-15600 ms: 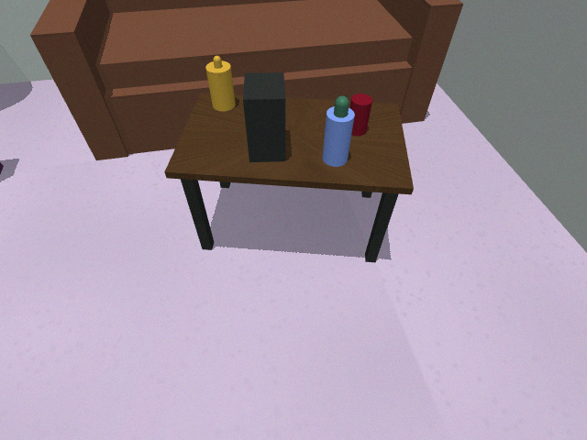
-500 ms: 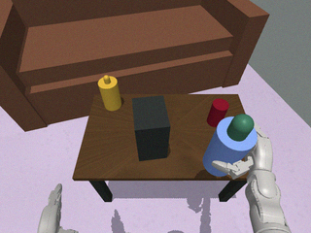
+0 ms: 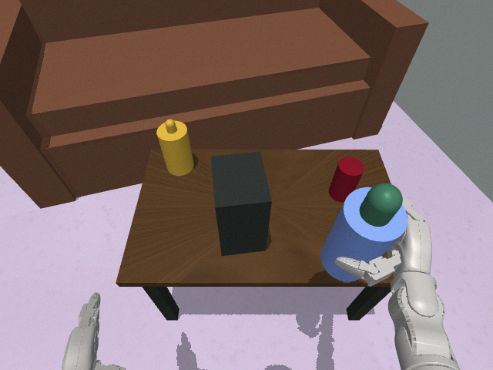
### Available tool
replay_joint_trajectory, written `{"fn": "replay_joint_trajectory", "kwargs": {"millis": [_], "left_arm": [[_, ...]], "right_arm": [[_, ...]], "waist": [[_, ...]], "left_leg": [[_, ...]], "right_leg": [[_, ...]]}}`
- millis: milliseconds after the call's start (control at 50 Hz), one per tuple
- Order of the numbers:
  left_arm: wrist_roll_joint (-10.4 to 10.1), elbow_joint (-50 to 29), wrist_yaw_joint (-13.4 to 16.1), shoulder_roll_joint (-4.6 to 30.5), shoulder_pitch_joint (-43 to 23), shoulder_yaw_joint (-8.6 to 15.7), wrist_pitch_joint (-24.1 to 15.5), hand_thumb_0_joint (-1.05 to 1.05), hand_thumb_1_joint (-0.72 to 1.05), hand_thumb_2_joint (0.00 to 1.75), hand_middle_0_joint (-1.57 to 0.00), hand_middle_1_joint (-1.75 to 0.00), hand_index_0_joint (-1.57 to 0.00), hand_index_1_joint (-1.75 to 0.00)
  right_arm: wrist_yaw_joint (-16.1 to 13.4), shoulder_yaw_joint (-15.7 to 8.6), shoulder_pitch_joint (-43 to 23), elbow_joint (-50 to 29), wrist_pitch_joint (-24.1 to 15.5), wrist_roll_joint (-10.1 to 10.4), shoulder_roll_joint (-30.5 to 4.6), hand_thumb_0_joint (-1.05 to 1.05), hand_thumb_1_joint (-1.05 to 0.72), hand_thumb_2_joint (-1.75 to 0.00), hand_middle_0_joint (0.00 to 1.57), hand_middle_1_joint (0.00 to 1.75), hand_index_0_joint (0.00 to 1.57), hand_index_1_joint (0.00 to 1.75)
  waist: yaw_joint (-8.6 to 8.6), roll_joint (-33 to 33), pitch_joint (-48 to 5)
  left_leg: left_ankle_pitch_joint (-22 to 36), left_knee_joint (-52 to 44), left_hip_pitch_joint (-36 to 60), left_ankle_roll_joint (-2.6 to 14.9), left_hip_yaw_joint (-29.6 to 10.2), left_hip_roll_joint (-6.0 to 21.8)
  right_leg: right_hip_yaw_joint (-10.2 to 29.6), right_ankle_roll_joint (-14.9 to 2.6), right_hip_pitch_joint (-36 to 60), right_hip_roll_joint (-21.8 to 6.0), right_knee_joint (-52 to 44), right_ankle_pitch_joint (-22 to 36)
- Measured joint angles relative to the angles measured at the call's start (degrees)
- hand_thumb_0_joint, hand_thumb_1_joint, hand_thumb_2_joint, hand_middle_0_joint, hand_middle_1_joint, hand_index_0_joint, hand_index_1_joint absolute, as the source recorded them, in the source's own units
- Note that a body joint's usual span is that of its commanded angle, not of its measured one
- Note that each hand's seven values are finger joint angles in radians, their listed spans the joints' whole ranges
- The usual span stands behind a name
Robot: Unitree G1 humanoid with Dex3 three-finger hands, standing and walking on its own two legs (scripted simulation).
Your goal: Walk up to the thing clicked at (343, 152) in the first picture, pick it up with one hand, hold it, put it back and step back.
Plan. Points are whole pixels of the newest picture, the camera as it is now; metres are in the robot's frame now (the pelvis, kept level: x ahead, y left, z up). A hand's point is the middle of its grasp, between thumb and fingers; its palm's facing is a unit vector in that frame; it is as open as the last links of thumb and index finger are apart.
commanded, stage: hold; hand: right
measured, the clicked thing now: (362, 231) +0.31 -0.15 +0.07
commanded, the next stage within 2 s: crouch in 1.48 s
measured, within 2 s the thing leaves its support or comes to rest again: neither
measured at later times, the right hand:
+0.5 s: hand (366, 236) +0.32 -0.16 +0.05, palm faces +0.15 +0.99 -0.01, open 11.5 cm
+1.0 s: hand (365, 233) +0.32 -0.16 +0.05, palm faces +0.14 +0.99 -0.01, open 11.5 cm
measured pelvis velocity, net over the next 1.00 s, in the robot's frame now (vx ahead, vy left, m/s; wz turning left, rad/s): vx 0.00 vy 0.00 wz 0.00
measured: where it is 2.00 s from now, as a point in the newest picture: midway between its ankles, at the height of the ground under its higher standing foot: outside the picture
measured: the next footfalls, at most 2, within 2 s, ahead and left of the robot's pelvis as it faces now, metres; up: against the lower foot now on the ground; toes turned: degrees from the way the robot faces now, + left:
none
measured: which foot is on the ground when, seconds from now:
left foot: down 0.00-1.00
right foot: down 0.00-1.00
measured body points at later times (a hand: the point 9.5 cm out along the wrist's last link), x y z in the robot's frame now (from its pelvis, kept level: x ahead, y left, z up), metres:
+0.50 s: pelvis +0.00 +0.00 +0.00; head +0.03 +0.00 +0.45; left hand +0.15 +0.27 -0.06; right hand +0.30 -0.22 +0.05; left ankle +0.01 +0.13 -0.71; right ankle +0.01 -0.13 -0.71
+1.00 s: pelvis +0.00 +0.00 +0.00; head +0.02 +0.00 +0.45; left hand +0.15 +0.26 -0.06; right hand +0.31 -0.21 +0.06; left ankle +0.01 +0.13 -0.71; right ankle +0.01 -0.13 -0.71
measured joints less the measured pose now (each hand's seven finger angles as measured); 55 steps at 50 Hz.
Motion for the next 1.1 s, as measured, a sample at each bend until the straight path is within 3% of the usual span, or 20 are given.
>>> {"fn": "replay_joint_trajectory", "kwargs": {"millis": [1100], "left_arm": [[0.03, 0.31, -0.47, 0.1, -0.25, -0.13, -0.52, -0.01, -0.54, 0.06, -0.05, -0.05, -0.05, -0.06]], "right_arm": [[0.03, -0.02, -2.14, 2.68, 0.12, -0.24, 0.2, -0.03, 0.61, -0.88, 0.64, 1.1, 0.7, 1.15]], "waist": [[0.23, 0.06, 0.5]], "left_leg": [[0.75, -0.63, 0.54, 0.14, -0.18, -0.08]], "right_leg": [[-0.15, 0.1, 0.78, -0.03, -0.95, 0.85]]}}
